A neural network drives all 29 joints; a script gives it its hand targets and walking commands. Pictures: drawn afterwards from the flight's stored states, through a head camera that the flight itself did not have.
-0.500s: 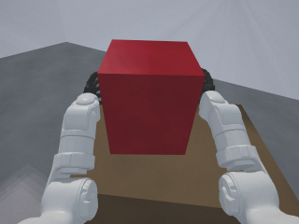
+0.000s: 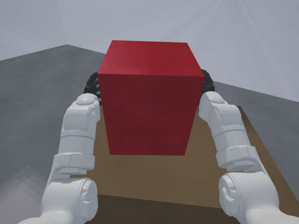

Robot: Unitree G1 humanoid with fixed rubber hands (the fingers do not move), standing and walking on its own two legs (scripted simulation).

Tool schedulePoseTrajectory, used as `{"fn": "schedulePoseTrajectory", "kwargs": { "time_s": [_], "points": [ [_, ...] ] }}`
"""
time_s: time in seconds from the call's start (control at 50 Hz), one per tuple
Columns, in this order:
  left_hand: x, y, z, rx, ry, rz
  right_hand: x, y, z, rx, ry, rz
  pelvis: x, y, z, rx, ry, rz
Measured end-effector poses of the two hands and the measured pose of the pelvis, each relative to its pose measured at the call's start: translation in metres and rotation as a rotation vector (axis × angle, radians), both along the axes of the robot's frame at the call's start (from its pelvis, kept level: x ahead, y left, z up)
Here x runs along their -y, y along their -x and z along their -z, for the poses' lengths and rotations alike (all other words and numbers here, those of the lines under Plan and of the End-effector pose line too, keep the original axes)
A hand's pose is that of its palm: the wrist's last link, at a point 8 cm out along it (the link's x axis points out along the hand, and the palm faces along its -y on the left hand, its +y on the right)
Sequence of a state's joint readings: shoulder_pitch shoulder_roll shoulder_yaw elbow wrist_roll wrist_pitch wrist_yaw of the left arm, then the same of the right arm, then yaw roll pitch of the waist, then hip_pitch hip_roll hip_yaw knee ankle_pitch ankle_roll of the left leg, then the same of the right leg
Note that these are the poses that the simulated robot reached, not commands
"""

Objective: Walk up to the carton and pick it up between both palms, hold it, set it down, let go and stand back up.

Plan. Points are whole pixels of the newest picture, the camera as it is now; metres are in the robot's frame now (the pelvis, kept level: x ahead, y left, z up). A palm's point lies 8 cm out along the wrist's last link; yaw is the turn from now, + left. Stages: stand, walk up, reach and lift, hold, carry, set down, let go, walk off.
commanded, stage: hold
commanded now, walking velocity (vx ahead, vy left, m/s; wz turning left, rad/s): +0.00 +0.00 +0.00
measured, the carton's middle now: (148, 98) +0.40 +0.02 +0.22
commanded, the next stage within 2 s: set down in 1.54 s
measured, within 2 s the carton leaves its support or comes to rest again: neither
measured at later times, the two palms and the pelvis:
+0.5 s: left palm (89, 100) +0.37 +0.17 +0.23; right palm (203, 95) +0.38 -0.13 +0.24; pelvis +0.01 +0.00 +0.00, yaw +0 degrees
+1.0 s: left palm (92, 97) +0.37 +0.16 +0.23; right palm (207, 95) +0.38 -0.14 +0.25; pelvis +0.00 +0.00 +0.00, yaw +0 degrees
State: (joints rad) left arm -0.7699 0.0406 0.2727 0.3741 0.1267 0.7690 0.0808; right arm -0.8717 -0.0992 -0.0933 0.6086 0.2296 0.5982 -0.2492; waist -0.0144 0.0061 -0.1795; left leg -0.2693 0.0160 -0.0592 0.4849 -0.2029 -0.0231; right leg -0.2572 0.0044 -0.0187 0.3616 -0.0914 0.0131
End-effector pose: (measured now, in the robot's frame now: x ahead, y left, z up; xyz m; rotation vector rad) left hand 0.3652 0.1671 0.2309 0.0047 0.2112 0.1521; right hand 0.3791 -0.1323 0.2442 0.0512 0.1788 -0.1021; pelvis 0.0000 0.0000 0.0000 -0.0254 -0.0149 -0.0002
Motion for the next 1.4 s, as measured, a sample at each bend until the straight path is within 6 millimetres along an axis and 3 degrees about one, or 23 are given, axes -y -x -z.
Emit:
{"fn": "schedulePoseTrajectory", "kwargs": {
  "time_s": [0.32, 0.62, 0.8, 1.4],
  "points": [
    [-0.001, -0.011, 0.005, -0.012, 0.0, 0.001, -0.001, -0.011, 0.004, -0.011, 0.001, 0.002, -0.001, -0.007, -0.001, -0.009, 0.001, 0.0],
    [-0.005, 0.006, 0.002, -0.003, 0.004, -0.01, -0.005, 0.002, 0.0, -0.002, -0.004, -0.011, 0.0, -0.001, 0.0, 0.01, 0.001, -0.001],
    [0.005, -0.002, -0.001, -0.009, -0.003, 0.012, 0.005, 0.002, 0.003, -0.008, -0.009, 0.014, 0.001, 0.004, 0.0, 0.017, 0.0, -0.001],
    [-0.002, -0.001, 0.002, -0.003, 0.001, 0.0, -0.002, -0.001, 0.0, 0.002, 0.004, -0.003, 0.0, -0.001, 0.0, 0.009, 0.001, -0.001]
  ]
}}
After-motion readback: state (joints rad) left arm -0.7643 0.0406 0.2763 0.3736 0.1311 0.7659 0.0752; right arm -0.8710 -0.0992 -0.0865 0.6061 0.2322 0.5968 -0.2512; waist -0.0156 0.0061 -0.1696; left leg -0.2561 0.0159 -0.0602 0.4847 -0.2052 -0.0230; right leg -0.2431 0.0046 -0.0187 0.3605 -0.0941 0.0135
